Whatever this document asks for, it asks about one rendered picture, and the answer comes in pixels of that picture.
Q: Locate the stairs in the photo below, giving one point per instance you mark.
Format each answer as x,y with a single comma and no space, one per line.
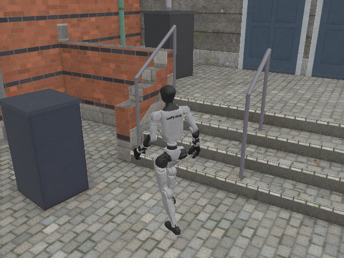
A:
314,188

